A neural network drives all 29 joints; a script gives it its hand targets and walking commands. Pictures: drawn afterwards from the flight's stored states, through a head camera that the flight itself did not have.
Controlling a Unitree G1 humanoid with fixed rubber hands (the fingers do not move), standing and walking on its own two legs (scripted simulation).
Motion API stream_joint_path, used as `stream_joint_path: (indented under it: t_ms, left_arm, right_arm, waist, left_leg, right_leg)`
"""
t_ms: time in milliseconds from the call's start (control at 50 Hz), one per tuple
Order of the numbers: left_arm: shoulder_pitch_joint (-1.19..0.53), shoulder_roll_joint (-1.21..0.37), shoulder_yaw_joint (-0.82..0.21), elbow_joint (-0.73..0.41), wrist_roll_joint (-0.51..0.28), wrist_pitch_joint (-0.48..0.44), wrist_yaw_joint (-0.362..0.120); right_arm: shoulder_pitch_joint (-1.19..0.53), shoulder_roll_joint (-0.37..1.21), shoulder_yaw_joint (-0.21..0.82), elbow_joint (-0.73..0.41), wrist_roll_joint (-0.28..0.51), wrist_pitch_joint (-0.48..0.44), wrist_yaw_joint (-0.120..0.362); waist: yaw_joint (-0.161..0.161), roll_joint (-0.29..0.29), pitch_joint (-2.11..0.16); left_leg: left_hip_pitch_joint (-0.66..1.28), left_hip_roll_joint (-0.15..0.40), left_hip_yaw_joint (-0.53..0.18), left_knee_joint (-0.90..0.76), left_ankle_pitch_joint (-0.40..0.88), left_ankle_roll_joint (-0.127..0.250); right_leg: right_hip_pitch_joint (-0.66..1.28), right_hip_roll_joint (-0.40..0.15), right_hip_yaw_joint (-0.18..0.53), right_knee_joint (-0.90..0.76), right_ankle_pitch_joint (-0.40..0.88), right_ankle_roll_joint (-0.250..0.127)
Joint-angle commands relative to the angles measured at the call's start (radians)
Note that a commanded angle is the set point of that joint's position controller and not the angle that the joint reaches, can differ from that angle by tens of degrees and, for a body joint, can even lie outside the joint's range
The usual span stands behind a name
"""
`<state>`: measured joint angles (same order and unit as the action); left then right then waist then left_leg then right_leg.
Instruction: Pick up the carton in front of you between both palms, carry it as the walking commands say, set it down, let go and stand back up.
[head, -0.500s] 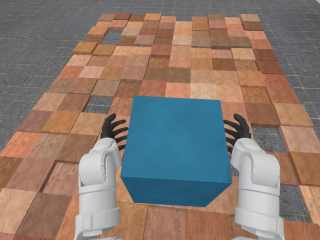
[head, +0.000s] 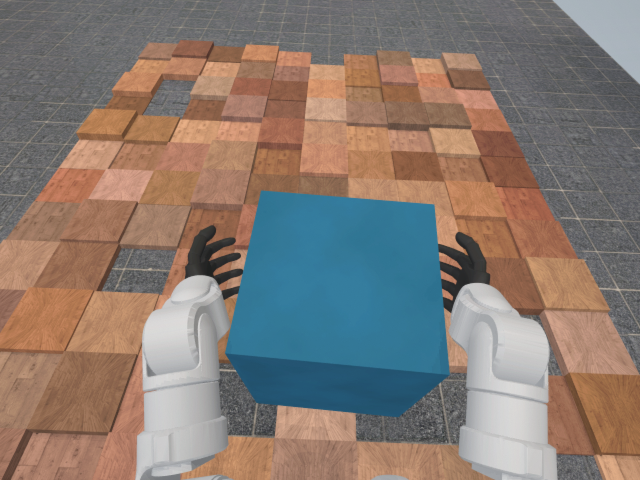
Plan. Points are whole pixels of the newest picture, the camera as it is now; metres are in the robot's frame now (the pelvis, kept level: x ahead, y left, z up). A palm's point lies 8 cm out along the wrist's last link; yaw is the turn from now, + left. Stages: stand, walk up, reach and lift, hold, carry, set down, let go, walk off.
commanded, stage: carry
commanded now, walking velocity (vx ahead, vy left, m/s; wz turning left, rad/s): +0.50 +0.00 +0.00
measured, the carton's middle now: (336, 314) +0.34 -0.02 +0.01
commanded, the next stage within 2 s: none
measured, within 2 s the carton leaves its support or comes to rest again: neither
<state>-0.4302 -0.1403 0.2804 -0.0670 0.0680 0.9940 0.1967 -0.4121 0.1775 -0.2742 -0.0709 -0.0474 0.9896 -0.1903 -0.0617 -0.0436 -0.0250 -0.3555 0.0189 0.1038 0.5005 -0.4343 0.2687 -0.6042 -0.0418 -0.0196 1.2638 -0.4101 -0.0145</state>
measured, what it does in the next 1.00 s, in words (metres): walks ahead: right foot, then left foot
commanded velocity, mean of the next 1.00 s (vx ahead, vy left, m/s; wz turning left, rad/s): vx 0.50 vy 0.00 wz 0.00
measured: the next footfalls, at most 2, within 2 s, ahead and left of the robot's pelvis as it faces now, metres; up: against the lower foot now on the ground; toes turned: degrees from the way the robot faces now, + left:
right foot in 0.16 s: +0.26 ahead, -0.15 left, +0.01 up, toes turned -6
left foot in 0.64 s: +0.56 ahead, +0.03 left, -0.01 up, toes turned +7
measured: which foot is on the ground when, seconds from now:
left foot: down 0.00-0.18, up 0.20-0.62, down 0.64-1.00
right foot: up 0.00-0.14, down 0.16-0.64, up 0.66-1.00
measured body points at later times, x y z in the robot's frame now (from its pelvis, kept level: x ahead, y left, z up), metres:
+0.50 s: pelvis +0.29 -0.07 +0.02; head +0.32 -0.08 +0.47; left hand +0.63 +0.09 +0.12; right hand +0.65 -0.23 +0.12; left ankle +0.40 +0.07 -0.68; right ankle +0.22 -0.14 -0.72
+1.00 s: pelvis +0.60 -0.04 +0.01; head +0.63 -0.03 +0.46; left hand +0.96 +0.11 +0.10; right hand +0.95 -0.20 +0.11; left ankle +0.52 +0.03 -0.73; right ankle +0.73 -0.17 -0.69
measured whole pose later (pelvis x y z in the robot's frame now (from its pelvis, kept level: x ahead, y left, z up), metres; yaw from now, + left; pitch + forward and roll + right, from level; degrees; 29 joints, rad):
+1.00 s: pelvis +0.60 -0.04 +0.01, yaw +1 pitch +5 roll +0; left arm -0.46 -0.16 0.30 -0.10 0.08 1.03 0.19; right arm -0.47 0.17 -0.30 -0.08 -0.06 1.03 -0.18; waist -0.06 -0.01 -0.04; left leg -0.14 -0.03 0.11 0.36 -0.31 0.07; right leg -0.67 -0.06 -0.06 0.76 -0.15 -0.02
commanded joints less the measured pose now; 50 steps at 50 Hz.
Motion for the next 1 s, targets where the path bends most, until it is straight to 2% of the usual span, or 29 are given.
stream_joint_path:
  t_ms: [0,40,80,100,120,140,160,180,200,220,240,280,320,380,440,460,520,560,600,620,640,660,680,720,740,780,840,900,980]
  left_arm:
    - [-0.580,-0.776,-0.626,-0.077,-0.149,-0.034,-0.008]
    - [-0.569,-0.756,-0.635,-0.089,-0.157,-0.036,-0.006]
    - [-0.537,-0.719,-0.630,-0.077,-0.155,-0.030,-0.006]
    - [-0.509,-0.704,-0.621,-0.058,-0.154,-0.024,-0.008]
    - [-0.490,-0.692,-0.611,-0.025,-0.152,-0.017,-0.009]
    - [-0.448,-0.690,-0.598,0.029,-0.150,-0.010,-0.010]
    - [-0.438,-0.672,-0.587,0.048,-0.138,-0.013,-0.004]
    - [-0.482,-0.658,-0.574,0.039,-0.127,-0.014,0.000]
    - [-0.514,-0.697,-0.589,0.050,-0.149,-0.005,-0.005]
    - [-0.543,-0.742,-0.610,0.029,-0.165,-0.009,-0.013]
    - [-0.563,-0.772,-0.614,0.019,-0.172,-0.015,-0.021]
    - [-0.613,-0.816,-0.621,-0.004,-0.173,-0.035,-0.032]
    - [-0.602,-0.814,-0.617,-0.006,-0.169,-0.049,-0.036]
    - [-0.545,-0.781,-0.609,-0.008,-0.159,-0.061,-0.028]
    - [-0.523,-0.729,-0.609,-0.052,-0.155,-0.064,-0.008]
    - [-0.517,-0.710,-0.608,-0.073,-0.156,-0.063,0.000]
    - [-0.533,-0.637,-0.605,-0.136,-0.173,-0.048,0.023]
    - [-0.551,-0.598,-0.604,-0.162,-0.187,-0.027,0.035]
    - [-0.573,-0.572,-0.608,-0.178,-0.202,0.002,0.043]
    - [-0.587,-0.554,-0.602,-0.185,-0.203,0.019,0.046]
    - [-0.601,-0.548,-0.605,-0.193,-0.216,0.039,0.048]
    - [-0.603,-0.560,-0.603,-0.200,-0.233,0.054,0.047]
    - [-0.643,-0.560,-0.593,-0.213,-0.241,0.062,0.045]
    - [-0.679,-0.606,-0.579,-0.207,-0.239,0.069,0.040]
    - [-0.674,-0.622,-0.570,-0.189,-0.227,0.070,0.036]
    - [-0.639,-0.646,-0.566,-0.153,-0.208,0.065,0.029]
    - [-0.571,-0.679,-0.566,-0.078,-0.162,0.055,0.020]
    - [-0.564,-0.735,-0.580,-0.048,-0.139,0.043,0.003]
    - [-0.588,-0.769,-0.599,-0.037,-0.134,0.021,-0.015]
  right_arm:
    - [-0.616,0.727,0.636,-0.096,0.203,-0.032,0.039]
    - [-0.589,0.705,0.633,-0.087,0.184,-0.034,0.035]
    - [-0.537,0.671,0.625,-0.081,0.151,-0.028,0.022]
    - [-0.517,0.650,0.614,-0.070,0.134,-0.022,0.011]
    - [-0.486,0.633,0.599,-0.049,0.113,-0.016,0.000]
    - [-0.474,0.608,0.579,-0.032,0.092,-0.008,-0.011]
    - [-0.492,0.592,0.568,-0.033,0.087,0.002,-0.014]
    - [-0.514,0.621,0.561,-0.010,0.086,0.008,-0.014]
    - [-0.526,0.639,0.546,0.021,0.085,0.010,-0.014]
    - [-0.554,0.664,0.540,0.011,0.091,0.007,-0.010]
    - [-0.574,0.703,0.542,0.026,0.102,0.003,-0.003]
    - [-0.616,0.763,0.557,0.034,0.115,-0.013,0.009]
    - [-0.623,0.785,0.581,0.048,0.127,-0.027,0.013]
    - [-0.601,0.769,0.593,0.030,0.133,-0.044,0.010]
    - [-0.581,0.719,0.594,-0.011,0.145,-0.044,0.002]
    - [-0.585,0.700,0.595,-0.032,0.154,-0.041,-0.001]
    - [-0.591,0.626,0.586,-0.089,0.177,-0.020,-0.011]
    - [-0.589,0.576,0.566,-0.116,0.184,0.001,-0.019]
    - [-0.572,0.524,0.535,-0.119,0.182,0.026,-0.027]
    - [-0.549,0.499,0.517,-0.105,0.176,0.039,-0.032]
    - [-0.540,0.461,0.504,-0.105,0.172,0.051,-0.038]
    - [-0.569,0.460,0.506,-0.108,0.174,0.058,-0.047]
    - [-0.573,0.477,0.499,-0.120,0.186,0.066,-0.045]
    - [-0.653,0.533,0.533,-0.172,0.212,0.071,-0.028]
    - [-0.678,0.562,0.549,-0.182,0.218,0.069,-0.021]
    - [-0.678,0.595,0.572,-0.176,0.227,0.065,-0.011]
    - [-0.620,0.629,0.585,-0.110,0.203,0.058,0.003]
    - [-0.618,0.689,0.607,-0.074,0.187,0.045,0.026]
    - [-0.622,0.728,0.624,-0.041,0.173,0.024,0.040]
  waist:
    - [0.030,0.230,-0.376]
    - [0.047,0.245,-0.355]
    - [0.082,0.246,-0.358]
    - [0.116,0.225,-0.369]
    - [0.131,0.146,-0.388]
    - [0.152,0.029,-0.426]
    - [0.151,-0.183,-0.379]
    - [0.116,-0.336,-0.384]
    - [0.105,-0.197,-0.390]
    - [0.119,-0.123,-0.383]
    - [0.106,-0.063,-0.378]
    - [0.084,-0.086,-0.377]
    - [0.101,-0.104,-0.362]
    - [0.112,-0.074,-0.359]
    - [0.115,-0.081,-0.347]
    - [0.124,-0.061,-0.331]
    - [0.145,-0.067,-0.297]
    - [0.120,-0.092,-0.298]
    - [0.055,-0.068,-0.349]
    - [0.029,0.013,-0.414]
    - [0.023,0.169,-0.516]
    - [-0.002,0.351,-0.577]
    - [-0.010,0.312,-0.526]
    - [-0.015,0.116,-0.463]
    - [-0.009,0.080,-0.449]
    - [0.010,0.115,-0.460]
    - [0.008,0.149,-0.429]
    - [0.004,0.154,-0.385]
    - [-0.012,0.162,-0.323]
  left_leg:
    - [0.367,0.236,-0.240,-0.200,0.126,-0.060]
    - [0.297,0.194,-0.142,-0.209,0.129,-0.099]
    - [0.209,0.170,-0.064,-0.193,0.168,-0.132]
    - [0.162,0.167,-0.023,-0.111,0.140,-0.145]
    - [0.113,0.122,0.034,0.052,0.195,-0.163]
    - [0.059,0.060,0.081,0.291,0.224,-0.181]
    - [-0.145,-0.031,0.075,0.553,0.149,-0.230]
    - [-0.361,-0.091,-0.049,0.715,-0.085,-0.235]
    - [-0.419,-0.028,-0.128,0.827,-0.056,-0.216]
    - [-0.440,-0.004,-0.132,0.841,-0.020,-0.216]
    - [-0.426,0.035,-0.137,0.772,0.038,-0.220]
    - [-0.359,0.078,-0.145,0.611,0.106,-0.240]
    - [-0.329,0.055,-0.102,0.456,0.095,-0.257]
    - [-0.354,0.041,-0.064,0.294,0.164,-0.266]
    - [-0.350,0.036,-0.032,0.183,0.321,-0.266]
    - [-0.353,0.024,-0.017,0.132,0.407,-0.267]
    - [-0.281,-0.001,0.006,0.001,0.538,-0.242]
    - [-0.149,-0.005,0.019,-0.041,0.499,-0.208]
    - [0.098,-0.046,0.067,-0.095,0.449,-0.190]
    - [0.296,-0.010,0.020,-0.072,0.410,-0.184]
    - [0.556,0.200,-0.254,0.038,0.498,-0.113]
    - [0.757,0.356,-0.625,-0.050,0.420,0.034]
    - [0.739,0.348,-0.654,-0.114,0.391,0.030]
    - [0.610,0.315,-0.490,-0.123,0.587,-0.014]
    - [0.542,0.297,-0.426,-0.148,0.600,-0.039]
    - [0.495,0.258,-0.327,-0.170,0.607,-0.064]
    - [0.489,0.217,-0.232,-0.180,0.638,-0.056]
    - [0.494,0.196,-0.179,-0.179,0.699,-0.074]
    - [0.537,0.192,-0.156,-0.137,0.751,-0.076]
  right_leg:
    - [-0.124,-0.057,0.029,-0.182,0.054,0.008]
    - [0.001,-0.065,0.006,-0.428,0.125,0.025]
    - [0.219,-0.020,-0.116,-0.576,0.190,0.033]
    - [0.333,0.006,-0.176,-0.609,0.216,0.031]
    - [0.457,0.043,-0.198,-0.644,0.207,0.028]
    - [0.582,0.060,-0.167,-0.692,0.120,0.021]
    - [0.607,-0.142,0.313,-0.875,-0.007,-0.039]
    - [0.710,-0.282,0.678,-0.980,0.113,-0.141]
    - [0.749,-0.312,0.642,-0.923,0.202,-0.182]
    - [0.724,-0.298,0.544,-0.885,0.339,-0.197]
    - [0.690,-0.286,0.447,-0.882,0.398,-0.184]
    - [0.655,-0.255,0.316,-0.932,0.378,-0.143]
    - [0.661,-0.229,0.222,-0.975,0.385,-0.153]
    - [0.743,-0.210,0.138,-0.968,0.519,-0.170]
    - [0.790,-0.180,0.070,-0.946,0.661,-0.149]
    - [0.805,-0.152,0.042,-0.933,0.682,-0.144]
    - [0.800,-0.125,0.003,-0.899,0.716,-0.126]
    - [0.753,-0.140,-0.013,-0.864,0.776,-0.105]
    - [0.671,-0.112,-0.080,-0.684,0.854,-0.067]
    - [0.556,-0.083,-0.097,-0.517,0.697,-0.046]
    - [0.320,-0.046,-0.094,-0.282,0.389,-0.020]
    - [-0.006,0.098,-0.047,-0.045,-0.073,-0.006]
    - [-0.139,0.089,0.013,0.023,-0.133,-0.017]
    - [-0.129,0.006,0.045,-0.060,-0.018,-0.024]
    - [-0.086,-0.020,0.049,-0.129,0.013,-0.016]
    - [-0.039,-0.022,0.023,-0.205,0.073,-0.007]
    - [-0.075,-0.008,-0.029,-0.338,0.128,0.011]
    - [-0.095,-0.007,-0.059,-0.461,0.230,0.011]
    - [-0.136,-0.005,-0.068,-0.537,0.323,-0.024]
